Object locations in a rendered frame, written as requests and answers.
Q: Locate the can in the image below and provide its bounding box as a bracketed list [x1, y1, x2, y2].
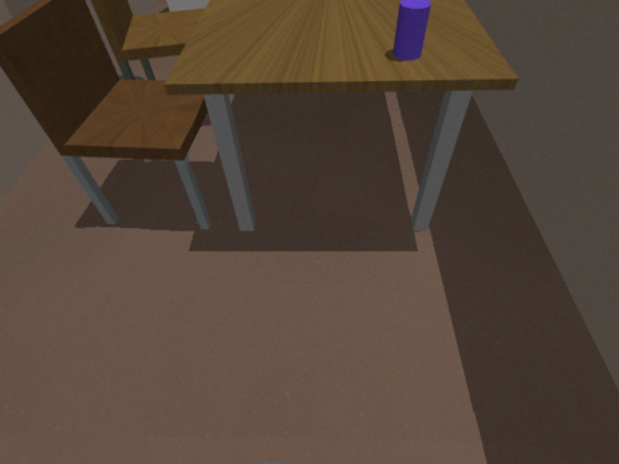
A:
[393, 0, 431, 61]

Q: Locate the table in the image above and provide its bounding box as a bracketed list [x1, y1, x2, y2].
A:
[163, 0, 518, 231]

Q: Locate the chair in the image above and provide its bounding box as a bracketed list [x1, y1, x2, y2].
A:
[91, 0, 205, 80]
[0, 0, 212, 229]

